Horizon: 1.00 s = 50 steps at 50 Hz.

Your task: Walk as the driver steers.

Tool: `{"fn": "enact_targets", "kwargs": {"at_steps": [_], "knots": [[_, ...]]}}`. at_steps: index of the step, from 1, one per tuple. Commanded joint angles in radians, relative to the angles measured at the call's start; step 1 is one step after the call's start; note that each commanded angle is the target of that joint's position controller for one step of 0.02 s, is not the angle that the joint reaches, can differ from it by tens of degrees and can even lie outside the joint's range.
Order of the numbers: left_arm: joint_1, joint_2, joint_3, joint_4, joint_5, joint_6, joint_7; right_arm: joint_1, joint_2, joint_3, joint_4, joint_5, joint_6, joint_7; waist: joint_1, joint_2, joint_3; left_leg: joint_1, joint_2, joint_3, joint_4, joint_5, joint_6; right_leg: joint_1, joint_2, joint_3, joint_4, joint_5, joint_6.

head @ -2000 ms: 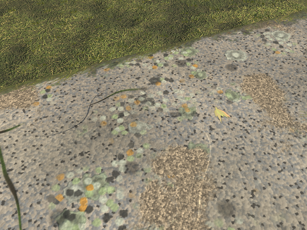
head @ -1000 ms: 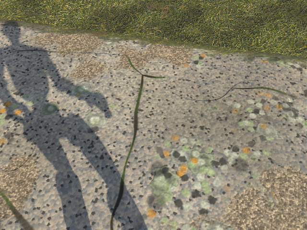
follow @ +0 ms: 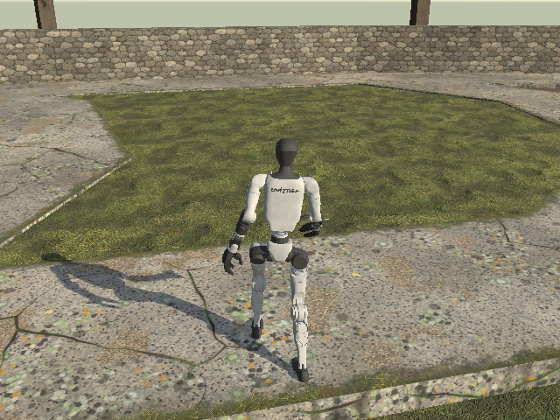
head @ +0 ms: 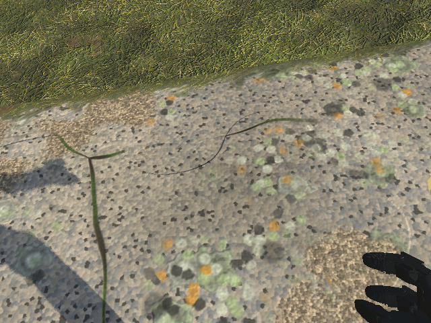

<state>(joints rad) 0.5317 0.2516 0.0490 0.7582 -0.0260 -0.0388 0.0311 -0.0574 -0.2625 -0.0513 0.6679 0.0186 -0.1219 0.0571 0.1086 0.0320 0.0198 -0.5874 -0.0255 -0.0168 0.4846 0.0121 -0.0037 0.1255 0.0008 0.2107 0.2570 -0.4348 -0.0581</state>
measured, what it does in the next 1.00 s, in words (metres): walks ahead: left foot, then right foot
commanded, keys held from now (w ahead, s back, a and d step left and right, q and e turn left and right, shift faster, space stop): w+e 0.02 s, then w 0.04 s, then no key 0.24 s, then q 0.70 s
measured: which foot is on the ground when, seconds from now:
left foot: up 0.00-0.02, down 0.04-0.44, up 0.46-0.80, down 0.82-1.00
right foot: down 0.00-0.06, up 0.08-0.40, down 0.42-0.82, up 0.84-1.00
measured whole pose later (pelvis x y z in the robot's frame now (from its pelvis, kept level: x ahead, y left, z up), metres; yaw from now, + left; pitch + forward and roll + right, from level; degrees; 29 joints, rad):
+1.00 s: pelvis +0.24 +0.03 +0.01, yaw +14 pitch +2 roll -2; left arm 0.13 0.31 0.10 0.69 0.01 0.02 0.05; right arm 0.22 -0.29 -0.06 0.66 0.00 0.03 -0.01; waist -0.01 -0.04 0.04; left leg -0.30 -0.03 -0.04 0.51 -0.25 0.06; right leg -0.57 -0.01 0.03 1.14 -0.41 0.08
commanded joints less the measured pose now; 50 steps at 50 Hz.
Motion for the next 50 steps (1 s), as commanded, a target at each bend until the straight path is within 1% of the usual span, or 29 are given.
{"fn": "enact_targets", "kwargs": {"at_steps": [1, 2, 3, 4, 5, 6, 7, 9, 11, 13, 15, 20, 21, 22, 23, 24, 25, 26, 31, 34, 37, 40, 41, 42, 43, 44, 46, 47, 50], "knots": [[-0.07, 0.197, 0.055, -0.073, 0.013, 0.005, 0.004, 0.115, -0.189, -0.072, -0.047, 0.006, -0.02, -0.023, -0.163, -0.234, -0.094, 0.353, -0.025, 0.039, -0.041, -0.016, 0.057, -0.121, -0.148, 0.068, 0.26, 0.985, -0.045], [-0.106, 0.164, 0.041, -0.101, 0.03, 0.004, 0.001, 0.296, -0.222, -0.079, -0.027, -0.012, -0.012, -0.037, -0.251, -0.216, -0.253, 0.672, 0.091, -0.051, 0.026, -0.041, 0.112, -0.283, -0.11, 0.067, 0.489, 0.855, -0.017], [0.03, 0.007, 0.0, -0.117, 0.047, -0.005, -0.003, 0.429, -0.29, -0.09, -0.002, -0.042, -0.007, -0.048, -0.188, 0.092, -0.448, 1.085, 0.374, -0.462, 0.047, -0.147, 0.249, -0.636, 0.045, 0.013, 0.87, 0.177, 0.043], [0.104, 0.039, -0.007, -0.106, -0.004, -0.012, 0.0, 0.431, -0.235, -0.073, 0.013, -0.047, -0.013, -0.037, -0.169, 0.308, -0.529, 1.101, 0.484, -0.816, -0.135, -0.172, 0.325, -0.76, 0.087, 0.026, 1.099, -0.141, 0.071], [-0.001, 0.144, 0.021, -0.105, -0.019, -0.013, 0.0, 0.347, -0.147, -0.052, -0.002, -0.031, -0.004, -0.045, -0.178, 0.197, -0.346, 0.939, 0.432, -0.639, -0.153, -0.079, 0.289, -0.81, 0.02, 0.011, 1.174, -0.086, 0.081], [-0.107, 0.176, 0.026, -0.123, -0.011, -0.014, 0.0, 0.291, -0.108, -0.038, -0.001, -0.028, 0.007, -0.052, -0.175, 0.082, -0.232, 0.776, 0.392, -0.439, -0.131, 0.115, 0.269, -0.793, -0.019, -0.038, 1.163, -0.026, 0.086], [-0.171, 0.168, 0.026, -0.133, 0.01, -0.015, 0.0, 0.268, -0.092, -0.029, 0.013, -0.031, 0.012, -0.05, -0.156, 0.007, -0.162, 0.633, 0.346, -0.322, -0.134, 0.309, 0.261, -0.758, -0.04, -0.058, 1.132, -0.014, 0.089], [-0.184, 0.131, 0.026, -0.144, 0.008, -0.005, -0.007, 0.245, -0.085, -0.02, 0.04, -0.04, 0.007, -0.049, -0.105, 0.04, -0.099, 0.483, 0.291, -0.19, -0.189, 0.406, 0.249, -0.689, -0.071, -0.075, 1.034, -0.01, 0.084], [-0.184, 0.074, 0.007, -0.144, 0.01, 0.005, -0.01, 0.207, -0.097, -0.021, 0.065, -0.03, -0.001, -0.046, -0.07, 0.055, -0.051, 0.377, 0.268, -0.116, -0.234, 0.463, 0.255, -0.652, -0.073, -0.109, 0.851, -0.001, 0.095], [-0.21, 0.047, -0.007, -0.154, 0.03, 0.01, -0.014, 0.169, -0.14, -0.03, 0.076, -0.026, 0.001, -0.047, -0.06, 0.06, -0.061, 0.323, 0.255, -0.048, -0.246, 0.523, 0.256, -0.575, -0.077, -0.143, 0.657, 0.097, 0.1], [-0.238, 0.058, -0.009, -0.153, 0.029, 0.01, -0.025, 0.17, -0.161, -0.035, 0.085, -0.017, 0.015, -0.048, -0.077, 0.077, -0.106, 0.331, 0.236, -0.01, -0.243, 0.498, 0.238, -0.488, -0.059, -0.167, 0.523, 0.258, 0.094], [-0.319, 0.123, 0.021, -0.183, 0.046, 0.01, -0.026, 0.211, -0.167, -0.025, 0.114, 0.017, 0.05, -0.043, -0.075, 0.04, -0.103, 0.336, 0.202, -0.072, -0.116, 0.153, 0.149, -0.318, -0.007, -0.182, 0.242, 0.45, 0.045], [-0.316, 0.148, 0.031, -0.189, 0.051, 0.009, -0.018, 0.24, -0.131, -0.012, 0.123, 0.009, 0.053, -0.041, -0.076, 0.018, -0.102, 0.311, 0.16, -0.074, -0.062, 0.041, 0.105, -0.245, -0.037, -0.157, 0.178, 0.529, 0.023], [-0.308, 0.212, 0.043, -0.215, 0.065, 0.011, -0.004, 0.276, -0.079, 0.009, 0.113, -0.022, 0.053, -0.04, -0.091, -0.089, -0.156, 0.25, 0.085, -0.034, 0.062, -0.212, 0.038, -0.131, -0.203, -0.015, 0.181, 0.839, -0.023], [-0.32, 0.219, 0.041, -0.236, 0.072, 0.027, 0.005, 0.388, -0.038, 0.024, 0.124, -0.028, 0.062, -0.046, -0.126, -0.256, -0.227, 0.154, 0.029, 0.004, 0.238, -0.592, -0.02, -0.053, -0.39, 0.122, 0.203, 0.961, -0.157], [-0.285, 0.176, 0.035, -0.22, 0.065, 0.032, 0.0, 0.347, -0.101, 0.008, 0.113, -0.004, 0.081, -0.056, -0.075, -0.296, -0.228, 0.084, 0.026, -0.012, 0.384, -0.688, -0.049, -0.087, -0.391, 0.184, 0.147, 0.804, -0.218], [-0.28, 0.181, 0.04, -0.211, 0.053, 0.032, -0.003, 0.316, -0.162, -0.016, 0.103, 0.006, 0.098, -0.064, -0.064, -0.256, -0.185, 0.021, 0.035, -0.02, 0.538, -0.684, -0.059, -0.112, -0.365, 0.163, 0.12, 0.684, -0.212], [-0.31, 0.181, 0.04, -0.209, 0.047, 0.03, -0.002, 0.318, -0.172, -0.029, 0.111, 0.005, 0.117, -0.073, -0.078, -0.205, -0.163, -0.011, 0.047, -0.032, 0.632, -0.643, -0.066, -0.149, -0.349, 0.125, 0.107, 0.621, -0.195], [-0.449, 0.135, 0.036, -0.205, 0.057, 0.02, 0.005, 0.331, -0.102, -0.036, 0.085, -0.003, 0.174, -0.091, -0.138, -0.179, -0.109, 0.094, 0.07, 0.006, 0.612, -0.465, -0.1, -0.356, -0.285, -0.107, 0.055, 0.552, -0.169], [-0.448, 0.147, 0.047, -0.189, 0.051, 0.025, 0.012, 0.269, -0.077, -0.025, 0.033, -0.006, 0.177, -0.072, -0.113, -0.181, -0.126, 0.148, 0.087, 0.025, 0.443, -0.422, -0.081, -0.338, -0.301, -0.153, 0.07, 0.548, -0.177], [-0.432, 0.179, 0.061, -0.168, 0.038, 0.033, 0.011, 0.261, -0.104, -0.032, -0.001, -0.006, 0.179, -0.05, -0.104, -0.189, -0.144, 0.207, 0.077, 0.059, 0.329, -0.399, -0.048, -0.311, -0.337, -0.154, 0.095, 0.542, -0.177], [-0.443, 0.18, 0.066, -0.147, 0.009, 0.042, 0.009, 0.337, -0.113, -0.046, 0.008, -0.008, 0.181, -0.037, -0.149, -0.163, -0.135, 0.355, 0.029, 0.111, 0.092, -0.253, 0.017, -0.364, -0.308, -0.216, 0.195, 0.399, -0.095], [-0.394, 0.148, 0.06, -0.122, 0.013, 0.045, 0.007, 0.363, -0.148, -0.059, 0.012, -0.015, 0.179, -0.043, -0.147, -0.083, -0.107, 0.431, 0.037, 0.045, -0.013, -0.152, 0.055, -0.448, -0.257, -0.278, 0.307, 0.255, -0.017], [-0.369, 0.084, 0.043, -0.139, 0.052, 0.046, 0.0, 0.368, -0.274, -0.089, -0.014, -0.02, 0.174, -0.066, -0.109, 0.233, -0.081, 0.547, 0.294, -0.321, -0.109, 0.17, 0.163, -0.697, -0.117, -0.398, 0.622, -0.064, 0.106], [-0.478, 0.107, 0.045, -0.19, 0.051, 0.044, 0.011, 0.349, -0.313, -0.089, -0.054, -0.054, 0.157, -0.061, -0.165, 0.274, -0.068, 0.463, 0.426, -0.521, -0.167, 0.226, 0.349, -0.828, -0.002, -0.248, 0.834, -0.265, 0.134], [-0.506, 0.142, 0.057, -0.187, 0.035, 0.046, 0.017, 0.339, -0.278, -0.079, -0.057, -0.065, 0.137, -0.054, -0.177, 0.172, -0.078, 0.448, 0.388, -0.465, -0.18, 0.137, 0.351, -0.837, -0.019, -0.169, 0.928, -0.215, 0.125], [-0.464, 0.15, 0.068, -0.151, 0.04, 0.051, 0.028, 0.248, -0.219, -0.063, -0.068, -0.027, 0.123, -0.062, -0.124, 0.084, -0.065, 0.453, 0.284, -0.343, -0.148, 0.057, 0.244, -0.849, -0.042, -0.138, 0.925, -0.044, 0.118], [-0.449, 0.156, 0.072, -0.146, 0.047, 0.053, 0.032, 0.218, -0.194, -0.054, -0.076, -0.011, 0.127, -0.069, -0.109, 0.091, -0.069, 0.445, 0.261, -0.312, -0.14, 0.098, 0.226, -0.832, -0.041, -0.137, 0.922, 0.005, 0.128], [-0.422, 0.129, 0.067, -0.139, 0.038, 0.043, 0.023, 0.241, -0.178, -0.045, -0.085, -0.018, 0.133, -0.084, -0.105, 0.084, -0.125, 0.482, 0.227, -0.285, -0.119, 0.207, 0.23, -0.787, -0.012, -0.141, 0.916, 0.083, 0.148]]}}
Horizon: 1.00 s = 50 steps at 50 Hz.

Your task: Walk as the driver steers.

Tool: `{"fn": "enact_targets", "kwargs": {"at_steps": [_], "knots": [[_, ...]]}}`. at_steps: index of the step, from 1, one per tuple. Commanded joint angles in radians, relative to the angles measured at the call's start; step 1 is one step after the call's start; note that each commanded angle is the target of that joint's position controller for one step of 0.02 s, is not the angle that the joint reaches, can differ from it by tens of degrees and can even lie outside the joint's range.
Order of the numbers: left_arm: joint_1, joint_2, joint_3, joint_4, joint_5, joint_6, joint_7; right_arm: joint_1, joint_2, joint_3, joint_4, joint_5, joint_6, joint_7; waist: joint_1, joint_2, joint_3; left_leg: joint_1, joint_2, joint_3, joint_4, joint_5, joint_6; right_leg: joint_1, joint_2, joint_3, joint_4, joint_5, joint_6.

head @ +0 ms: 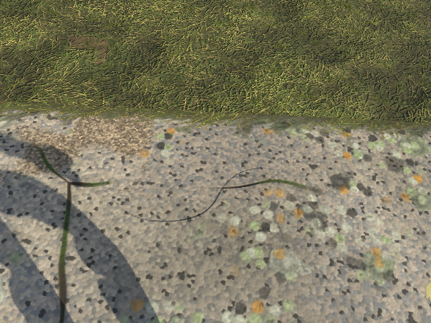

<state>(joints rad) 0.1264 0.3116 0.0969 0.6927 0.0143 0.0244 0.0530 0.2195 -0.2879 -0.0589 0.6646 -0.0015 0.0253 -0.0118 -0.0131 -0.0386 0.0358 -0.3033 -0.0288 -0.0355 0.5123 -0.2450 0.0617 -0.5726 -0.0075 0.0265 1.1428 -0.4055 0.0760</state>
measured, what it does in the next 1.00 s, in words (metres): walks ahead: right foot, then left foot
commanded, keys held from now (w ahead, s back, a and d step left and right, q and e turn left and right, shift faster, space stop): q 0.32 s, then no key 0.10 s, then w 0.32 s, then w+e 0.16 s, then no key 0.10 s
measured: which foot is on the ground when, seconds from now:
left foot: down 0.00-0.34, up 0.36-0.70, down 0.72-1.00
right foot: up 0.00-0.32, down 0.34-0.72, up 0.74-1.00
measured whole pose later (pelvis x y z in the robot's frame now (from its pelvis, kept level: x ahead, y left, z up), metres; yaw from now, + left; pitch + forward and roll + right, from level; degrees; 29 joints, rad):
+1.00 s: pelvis +0.12 +0.03 +0.00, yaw +13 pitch +2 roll +0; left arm 0.18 0.30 0.06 0.72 -0.01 -0.06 -0.03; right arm 0.40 -0.25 -0.04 0.77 -0.01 -0.07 -0.01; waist -0.06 -0.05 0.02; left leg 0.04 -0.03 0.07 0.23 -0.30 0.04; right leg -0.69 -0.07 0.03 0.82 -0.02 0.02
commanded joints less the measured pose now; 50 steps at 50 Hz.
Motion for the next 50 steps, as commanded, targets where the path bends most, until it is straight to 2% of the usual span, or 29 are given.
{"fn": "enact_targets", "kwargs": {"at_steps": [1, 6, 9, 12, 14, 15, 16, 17, 18, 19, 20, 21, 22, 24, 26, 30, 32, 34, 35, 36, 37, 38, 39, 40, 42, 45, 46, 48, 50], "knots": [[-0.025, 0.062, 0.015, -0.076, -0.005, -0.023, 0.001, -0.025, -0.158, -0.04, -0.082, 0.003, -0.014, -0.018, 0.011, 0.15, -0.143, 0.22, 0.226, -0.271, -0.143, 0.465, 0.163, -0.093, 0.001, 0.046, -0.016, 0.063, 0.017], [-0.067, 0.049, 0.007, -0.085, -0.012, -0.032, -0.007, -0.016, -0.191, -0.057, -0.093, 0.009, 0.0, -0.029, -0.013, 0.176, -0.128, 0.216, 0.213, -0.343, -0.14, 0.317, 0.165, -0.025, 0.02, 0.064, -0.259, 0.067, 0.03], [-0.069, 0.054, 0.008, -0.086, -0.017, -0.042, -0.019, -0.036, -0.198, -0.063, -0.105, 0.009, 0.007, -0.022, -0.015, 0.189, -0.111, 0.155, 0.203, -0.398, -0.135, 0.271, 0.174, 0.06, 0.038, 0.069, -0.36, 0.038, 0.02], [-0.055, 0.061, 0.01, -0.084, -0.023, -0.056, -0.032, -0.061, -0.198, -0.067, -0.116, 0.014, 0.014, -0.014, -0.014, 0.201, -0.12, 0.148, 0.192, -0.459, -0.108, 0.331, 0.171, 0.132, 0.055, 0.071, -0.455, 0.021, 0.005], [-0.029, 0.064, 0.013, -0.08, -0.025, -0.066, -0.042, -0.081, -0.194, -0.068, -0.121, 0.023, 0.019, -0.012, 0.001, 0.205, -0.133, 0.158, 0.176, -0.491, -0.08, 0.377, 0.155, 0.194, 0.061, 0.067, -0.568, 0.055, -0.012], [0.002, 0.065, 0.016, -0.07, -0.025, -0.071, -0.046, -0.101, -0.19, -0.067, -0.126, 0.032, 0.023, -0.013, 0.026, 0.201, -0.137, 0.142, 0.154, -0.49, -0.057, 0.361, 0.131, 0.26, 0.061, 0.055, -0.68, 0.133, -0.024], [0.033, 0.077, 0.023, -0.059, -0.02, -0.074, -0.046, -0.109, -0.177, -0.064, -0.131, 0.039, 0.025, -0.017, 0.042, 0.184, -0.141, 0.091, 0.119, -0.471, -0.026, 0.277, 0.091, 0.358, 0.034, 0.055, -0.79, 0.258, -0.043], [0.056, 0.128, 0.033, -0.062, -0.004, -0.071, -0.042, -0.069, -0.129, -0.05, -0.13, 0.026, 0.024, -0.019, 0.026, 0.073, -0.177, -0.008, 0.061, -0.39, 0.096, 0.052, 0.033, 0.486, -0.126, 0.177, -0.812, 0.348, -0.102], [0.016, 0.208, 0.045, -0.068, 0.018, -0.06, -0.04, -0.025, -0.106, -0.046, -0.143, 0.024, 0.016, -0.019, -0.037, -0.214, -0.123, -0.223, -0.119, -0.185, 0.272, -0.322, -0.036, 0.519, -0.308, 0.413, -0.823, 0.578, -0.254], [0.015, 0.153, 0.036, -0.082, 0.03, -0.064, -0.042, -0.022, -0.19, -0.072, -0.127, 0.002, 0.005, -0.021, -0.003, -0.198, -0.118, -0.261, -0.079, -0.157, 0.524, -0.433, -0.091, 0.458, -0.403, 0.503, -0.831, 0.608, -0.37], [-0.017, 0.108, 0.019, -0.092, 0.019, -0.066, -0.039, -0.009, -0.226, -0.088, -0.104, 0.008, 0.004, -0.019, -0.015, -0.122, -0.106, -0.257, -0.058, -0.164, 0.638, -0.37, -0.111, 0.428, -0.361, 0.423, -0.822, 0.572, -0.361], [-0.055, 0.085, 0.011, -0.095, 0.006, -0.063, -0.036, 0.002, -0.207, -0.087, -0.079, 0.011, 0.012, -0.02, -0.029, -0.081, -0.086, -0.255, -0.052, -0.156, 0.679, -0.311, -0.13, 0.414, -0.29, 0.331, -0.808, 0.523, -0.316], [-0.049, 0.072, 0.004, -0.09, -0.01, -0.062, -0.034, 0.007, -0.18, -0.079, -0.069, 0.008, 0.019, -0.021, -0.019, -0.073, -0.088, -0.283, -0.046, -0.145, 0.69, -0.244, -0.14, 0.434, -0.247, 0.286, -0.821, 0.393, -0.286], [0.006, 0.069, -0.004, -0.066, -0.016, -0.054, -0.027, -0.02, -0.11, -0.051, -0.078, 0.012, 0.017, -0.01, 0.014, -0.104, -0.071, -0.304, -0.031, -0.087, 0.61, -0.157, -0.148, 0.449, -0.189, 0.244, -0.883, 0.113, -0.271], [0.058, 0.088, -0.001, -0.051, -0.013, -0.051, -0.023, -0.072, -0.087, -0.035, -0.093, 0.016, 0.001, 0.0, 0.053, -0.148, -0.059, -0.3, -0.006, -0.023, 0.479, -0.151, -0.148, 0.485, -0.185, 0.255, -0.926, -0.018, -0.274], [0.099, 0.142, 0.011, -0.037, -0.025, -0.055, -0.028, -0.117, -0.062, -0.016, -0.101, 0.012, -0.036, 0.012, 0.077, -0.15, -0.034, -0.127, 0.018, 0.049, 0.197, -0.2, -0.111, 0.421, -0.204, 0.232, -0.939, 0.016, -0.283], [0.118, 0.157, 0.013, -0.025, -0.037, -0.055, -0.037, -0.08, -0.078, -0.02, -0.084, 0.019, -0.051, 0.018, 0.061, -0.135, -0.022, -0.02, 0.007, 0.068, 0.061, -0.145, -0.079, 0.372, -0.214, 0.231, -0.931, 0.017, -0.294], [0.111, 0.14, 0.003, -0.018, -0.048, -0.053, -0.045, 0.011, -0.074, -0.024, -0.041, 0.021, -0.062, 0.02, 0.004, -0.097, -0.019, 0.17, -0.011, 0.09, -0.124, 0.013, -0.038, 0.274, -0.193, 0.206, -0.883, 0.011, -0.273], [0.108, 0.098, -0.012, -0.016, -0.041, -0.06, -0.049, 0.08, -0.085, -0.029, -0.022, 0.024, -0.065, 0.014, -0.031, -0.073, -0.053, 0.318, 0.014, 0.052, -0.133, 0.02, -0.021, 0.19, -0.168, 0.178, -0.82, 0.013, -0.235], [0.067, 0.02, -0.039, -0.033, -0.023, -0.071, -0.058, 0.197, -0.115, -0.036, -0.004, 0.022, -0.067, 0.005, -0.083, 0.021, -0.107, 0.486, 0.148, -0.123, -0.168, -0.046, 0.014, 0.055, -0.096, 0.092, -0.614, -0.008, -0.166], [0.036, -0.021, -0.051, -0.087, -0.018, -0.092, -0.057, 0.247, -0.241, -0.065, -0.005, 0.009, -0.067, 0.005, -0.086, 0.266, -0.104, 0.539, 0.358, -0.474, -0.256, -0.243, 0.134, -0.179, 0.013, -0.05, -0.342, -0.102, -0.096], [-0.001, 0.072, -0.026, -0.101, -0.043, -0.103, -0.053, 0.26, -0.226, -0.066, 0.002, 0.0, -0.081, 0.011, -0.11, 0.229, -0.031, 0.443, 0.437, -0.608, -0.32, -0.371, 0.238, -0.275, -0.024, 0.011, -0.139, -0.179, -0.09], [0.025, 0.107, -0.013, -0.088, -0.059, -0.105, -0.059, 0.213, -0.156, -0.043, -0.001, 0.001, -0.095, 0.012, -0.077, 0.198, 0.038, 0.418, 0.4, -0.539, -0.332, -0.431, 0.222, -0.332, -0.063, 0.05, -0.061, -0.09, -0.103], [0.048, 0.102, -0.012, -0.066, -0.057, -0.104, -0.066, 0.179, -0.123, -0.033, -0.006, 0.0, -0.106, 0.014, -0.059, 0.197, 0.057, 0.407, 0.349, -0.449, -0.344, -0.379, 0.183, -0.346, -0.077, 0.054, -0.036, -0.007, -0.114], [0.041, 0.089, -0.011, -0.052, -0.042, -0.103, -0.074, 0.132, -0.098, -0.022, -0.006, -0.004, -0.112, 0.013, -0.041, 0.163, 0.076, 0.37, 0.298, -0.288, -0.369, -0.128, 0.133, -0.337, -0.097, 0.075, -0.056, 0.142, -0.106], [0.047, 0.043, -0.024, -0.038, -0.043, -0.096, -0.082, 0.14, -0.088, -0.022, 0.006, -0.016, -0.119, 0.008, -0.036, 0.135, 0.049, 0.321, 0.252, -0.097, -0.379, 0.154, 0.113, -0.287, -0.067, 0.075, -0.081, 0.284, -0.069], [0.03, 0.036, -0.027, -0.045, -0.035, -0.094, -0.081, 0.13, -0.089, -0.02, 0.013, -0.015, -0.119, 0.007, -0.028, 0.125, 0.06, 0.285, 0.237, -0.053, -0.377, 0.258, 0.112, -0.255, -0.063, 0.059, -0.143, 0.317, -0.056], [-0.022, 0.006, -0.043, -0.064, -0.02, -0.099, -0.086, 0.099, -0.099, -0.018, 0.023, -0.008, -0.111, 0.001, -0.023, 0.123, 0.07, 0.194, 0.192, 0.04, -0.364, 0.444, 0.094, -0.122, -0.056, -0.018, -0.327, 0.411, -0.046], [-0.112, -0.027, -0.06, -0.089, -0.013, -0.11, -0.101, 0.157, -0.121, -0.021, 0.058, 0.005, -0.101, -0.007, -0.061, 0.119, 0.068, 0.163, 0.188, 0.064, -0.35, 0.522, 0.089, -0.011, -0.033, -0.076, -0.461, 0.482, -0.053]]}}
